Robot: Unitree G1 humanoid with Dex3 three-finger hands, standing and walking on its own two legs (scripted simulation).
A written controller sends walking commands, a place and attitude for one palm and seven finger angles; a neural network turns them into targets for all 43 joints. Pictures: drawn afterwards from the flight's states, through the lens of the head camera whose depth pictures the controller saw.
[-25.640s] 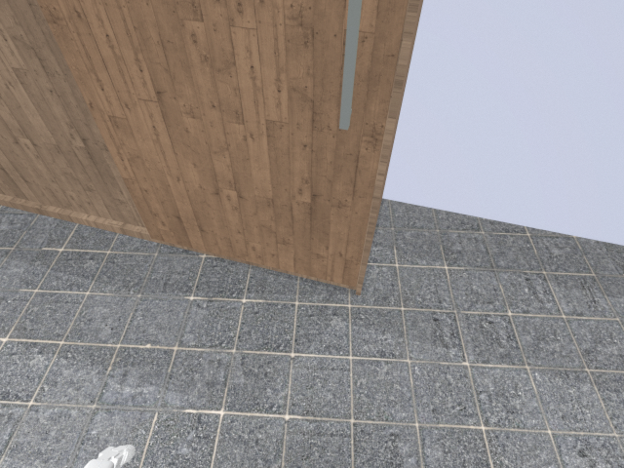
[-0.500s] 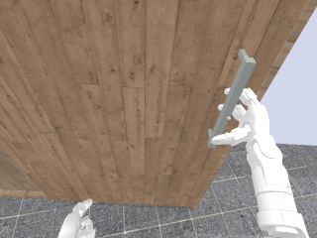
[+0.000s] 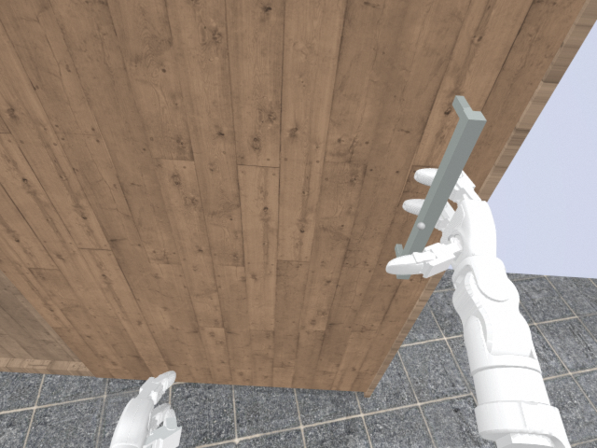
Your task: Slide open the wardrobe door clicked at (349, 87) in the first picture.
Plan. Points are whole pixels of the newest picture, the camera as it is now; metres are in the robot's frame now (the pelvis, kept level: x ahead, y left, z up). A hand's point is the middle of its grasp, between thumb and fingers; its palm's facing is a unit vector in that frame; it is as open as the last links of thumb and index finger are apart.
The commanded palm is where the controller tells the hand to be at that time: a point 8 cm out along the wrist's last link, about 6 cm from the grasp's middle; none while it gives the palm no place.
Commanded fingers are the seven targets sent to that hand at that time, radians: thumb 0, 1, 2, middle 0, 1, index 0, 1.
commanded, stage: slide the fingers in behind the handle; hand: right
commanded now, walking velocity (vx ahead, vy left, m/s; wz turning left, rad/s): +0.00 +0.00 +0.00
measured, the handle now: (427, 201) +0.43 -0.15 +0.14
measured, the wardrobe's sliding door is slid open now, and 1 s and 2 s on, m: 0.00 0.00 0.00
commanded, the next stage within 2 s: grip the handle and tug to test in 0.34 s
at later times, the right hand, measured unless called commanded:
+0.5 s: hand (426, 226) +0.37 -0.13 +0.15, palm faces +0.00 +1.00 +0.00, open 14.0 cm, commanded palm +0.34 -0.18 +0.15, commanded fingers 0.00 0.31 -0.38 0.32 1.23 0.32 1.23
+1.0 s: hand (420, 221) +0.38 -0.13 +0.14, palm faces +0.00 +1.00 +0.00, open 7.5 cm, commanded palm +0.35 -0.18 +0.15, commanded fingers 0.00 -0.85 -0.88 0.44 1.39 0.44 1.39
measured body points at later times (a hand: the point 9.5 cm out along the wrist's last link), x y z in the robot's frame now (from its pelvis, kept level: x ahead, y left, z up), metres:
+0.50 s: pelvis +0.00 +0.00 +0.00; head -0.01 +0.02 +0.45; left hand +0.15 +0.23 -0.09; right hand +0.36 -0.19 +0.15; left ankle +0.02 +0.11 -0.74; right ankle -0.03 -0.12 -0.74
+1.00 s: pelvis +0.00 -0.01 +0.00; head +0.00 +0.01 +0.45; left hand +0.16 +0.22 -0.10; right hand +0.37 -0.18 +0.15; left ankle +0.02 +0.11 -0.74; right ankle -0.03 -0.12 -0.74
